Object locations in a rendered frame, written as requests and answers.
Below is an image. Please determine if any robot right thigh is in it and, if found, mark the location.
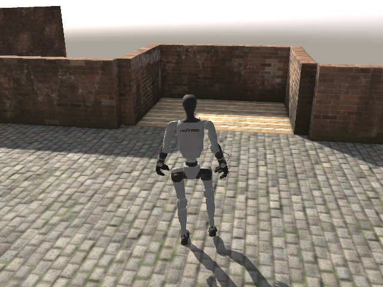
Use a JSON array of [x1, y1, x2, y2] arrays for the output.
[[200, 166, 213, 199]]

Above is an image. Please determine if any robot left upper arm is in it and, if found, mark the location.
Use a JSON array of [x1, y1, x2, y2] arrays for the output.
[[162, 121, 178, 154]]

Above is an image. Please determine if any left robot forearm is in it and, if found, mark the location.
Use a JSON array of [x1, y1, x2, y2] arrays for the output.
[[157, 145, 168, 167]]

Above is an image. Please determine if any left robot hand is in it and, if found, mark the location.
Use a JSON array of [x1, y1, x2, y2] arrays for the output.
[[156, 164, 169, 176]]

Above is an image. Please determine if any right robot forearm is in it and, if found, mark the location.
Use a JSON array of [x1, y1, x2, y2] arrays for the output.
[[214, 143, 227, 168]]

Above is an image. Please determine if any humanoid robot torso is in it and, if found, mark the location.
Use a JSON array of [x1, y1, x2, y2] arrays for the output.
[[177, 118, 204, 179]]

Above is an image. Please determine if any right robot hand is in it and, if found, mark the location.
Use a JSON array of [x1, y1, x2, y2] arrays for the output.
[[214, 166, 229, 179]]

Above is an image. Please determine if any robot right upper arm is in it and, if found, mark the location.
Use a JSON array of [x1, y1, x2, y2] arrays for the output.
[[202, 120, 220, 153]]

